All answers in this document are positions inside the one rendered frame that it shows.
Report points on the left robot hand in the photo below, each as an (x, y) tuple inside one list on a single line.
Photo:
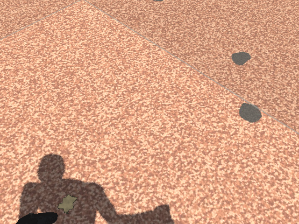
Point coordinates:
[(40, 218)]

